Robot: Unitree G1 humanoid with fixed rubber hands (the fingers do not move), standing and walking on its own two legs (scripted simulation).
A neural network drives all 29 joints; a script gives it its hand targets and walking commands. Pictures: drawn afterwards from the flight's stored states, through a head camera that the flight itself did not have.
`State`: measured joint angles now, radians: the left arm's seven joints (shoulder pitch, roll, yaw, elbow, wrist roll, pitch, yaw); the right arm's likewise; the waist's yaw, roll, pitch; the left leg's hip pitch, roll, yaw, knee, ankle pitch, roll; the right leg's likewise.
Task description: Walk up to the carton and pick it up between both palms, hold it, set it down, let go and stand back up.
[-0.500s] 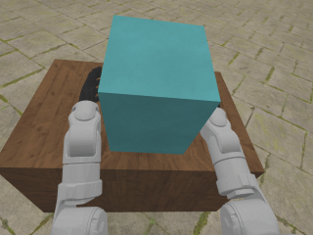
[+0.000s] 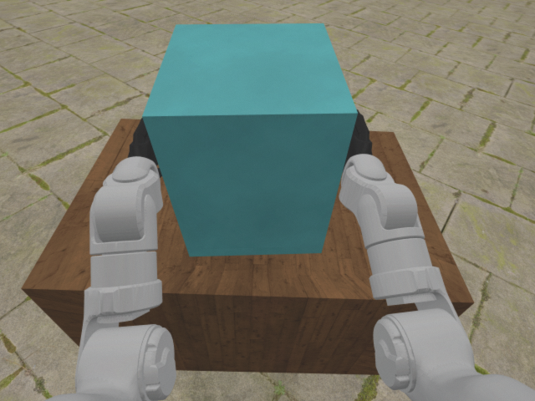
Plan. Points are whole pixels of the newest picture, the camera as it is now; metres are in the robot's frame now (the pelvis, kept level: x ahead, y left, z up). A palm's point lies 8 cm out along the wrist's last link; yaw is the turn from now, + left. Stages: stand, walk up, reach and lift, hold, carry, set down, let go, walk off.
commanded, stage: hold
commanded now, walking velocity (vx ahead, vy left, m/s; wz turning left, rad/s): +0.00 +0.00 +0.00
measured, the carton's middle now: (253, 145) +0.41 +0.02 +0.19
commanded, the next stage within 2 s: set down in 0.36 s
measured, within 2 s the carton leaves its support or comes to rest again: neither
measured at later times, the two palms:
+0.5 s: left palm (171, 178) +0.38 +0.14 +0.16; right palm (364, 179) +0.39 -0.15 +0.15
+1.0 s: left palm (172, 202) +0.39 +0.15 +0.09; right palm (344, 193) +0.42 -0.14 +0.09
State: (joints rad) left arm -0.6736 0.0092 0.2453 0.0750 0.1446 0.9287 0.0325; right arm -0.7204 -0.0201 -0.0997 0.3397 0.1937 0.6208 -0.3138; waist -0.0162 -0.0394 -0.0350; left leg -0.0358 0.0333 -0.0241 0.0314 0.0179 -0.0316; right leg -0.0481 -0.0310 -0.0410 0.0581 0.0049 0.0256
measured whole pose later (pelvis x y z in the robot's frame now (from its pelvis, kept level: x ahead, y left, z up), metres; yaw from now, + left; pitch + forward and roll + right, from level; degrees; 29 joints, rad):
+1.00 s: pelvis +0.05 +0.00 +0.00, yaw +2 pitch +2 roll +0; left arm -0.34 -0.13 0.18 0.04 0.21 0.47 0.07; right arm -0.48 -0.04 -0.03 0.43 0.04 0.12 -0.16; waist -0.05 -0.02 0.06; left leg 0.04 0.02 -0.05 -0.09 0.02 -0.03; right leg 0.05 -0.04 -0.08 -0.09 0.01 0.03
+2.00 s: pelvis +0.03 +0.00 +0.00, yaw -2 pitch +8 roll +0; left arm -0.69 -0.06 0.20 0.89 0.12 -0.03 0.19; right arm -0.63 -0.06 -0.17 0.87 -0.01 -0.06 -0.18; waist 0.03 -0.02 -0.09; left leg -0.24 0.04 0.01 0.18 -0.08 -0.03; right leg -0.26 -0.03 0.00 0.18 -0.06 0.02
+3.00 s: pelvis +0.03 +0.00 -0.01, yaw -2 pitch +21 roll +0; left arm -0.80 0.01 0.22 1.17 0.05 -0.26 0.20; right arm -0.78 -0.08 -0.19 1.12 -0.02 -0.21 -0.13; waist -0.01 0.00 -0.20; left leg -0.51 0.04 0.00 0.23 -0.08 -0.04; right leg -0.50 -0.02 -0.01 0.18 -0.04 0.02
